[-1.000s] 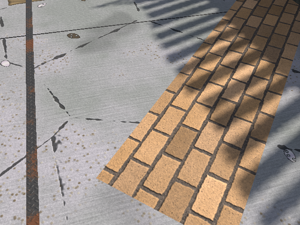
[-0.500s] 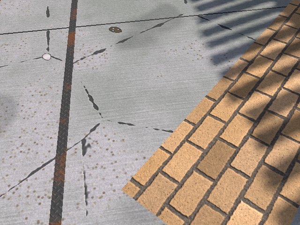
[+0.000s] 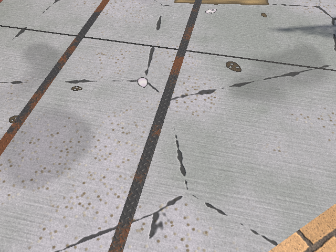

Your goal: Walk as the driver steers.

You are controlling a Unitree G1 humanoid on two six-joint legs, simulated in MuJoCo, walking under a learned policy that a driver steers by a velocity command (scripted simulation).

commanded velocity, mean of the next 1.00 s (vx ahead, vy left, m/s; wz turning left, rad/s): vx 0.67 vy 0.00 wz -0.49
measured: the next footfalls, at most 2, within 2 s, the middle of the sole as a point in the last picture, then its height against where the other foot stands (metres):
right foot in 0.24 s outside the picture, level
left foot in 0.64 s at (180, 161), level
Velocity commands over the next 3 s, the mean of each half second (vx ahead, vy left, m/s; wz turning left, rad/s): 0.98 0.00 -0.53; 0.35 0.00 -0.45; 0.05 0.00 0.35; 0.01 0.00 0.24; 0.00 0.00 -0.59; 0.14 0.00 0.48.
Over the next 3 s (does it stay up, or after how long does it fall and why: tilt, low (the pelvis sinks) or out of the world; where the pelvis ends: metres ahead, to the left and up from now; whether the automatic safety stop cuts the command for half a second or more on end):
stays up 0.95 -0.15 0.00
